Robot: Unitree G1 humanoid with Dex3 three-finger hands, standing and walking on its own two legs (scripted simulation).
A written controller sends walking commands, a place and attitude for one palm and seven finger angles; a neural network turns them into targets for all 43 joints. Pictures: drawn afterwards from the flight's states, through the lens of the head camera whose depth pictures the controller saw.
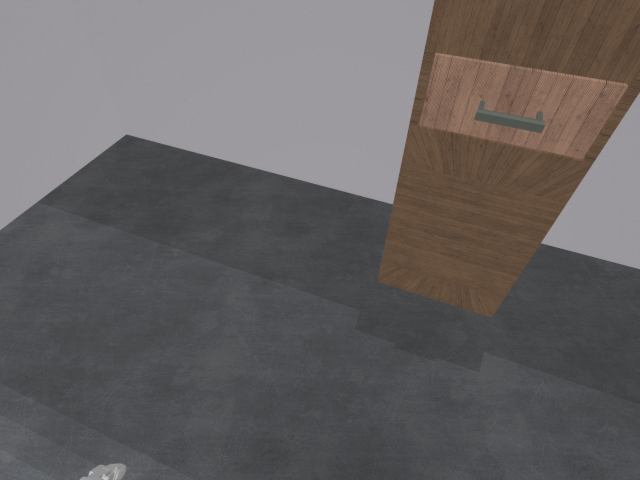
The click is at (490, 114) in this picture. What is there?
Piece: drawer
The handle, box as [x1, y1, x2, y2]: [475, 101, 544, 132]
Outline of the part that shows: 475,115 475,119 537,132 541,132 544,126 544,121 542,120 542,112 538,111 535,119 485,110 483,108 484,101 480,102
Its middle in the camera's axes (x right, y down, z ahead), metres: +0.42 -0.28 +0.87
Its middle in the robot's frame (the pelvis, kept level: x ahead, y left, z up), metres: +0.86 -0.38 +0.02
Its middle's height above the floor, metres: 0.80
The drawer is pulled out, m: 0.00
